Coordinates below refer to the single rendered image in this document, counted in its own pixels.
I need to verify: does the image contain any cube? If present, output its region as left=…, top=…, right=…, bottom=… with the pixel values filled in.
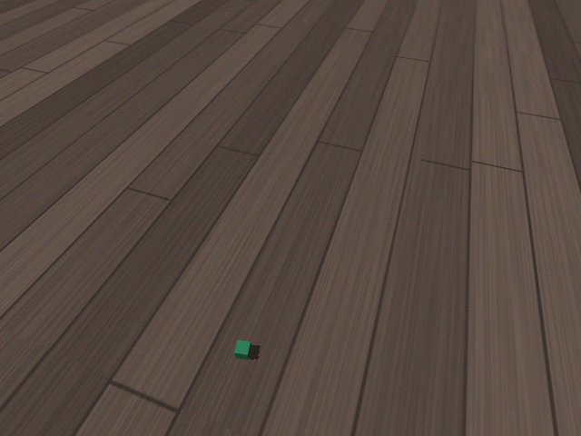
left=234, top=340, right=251, bottom=360

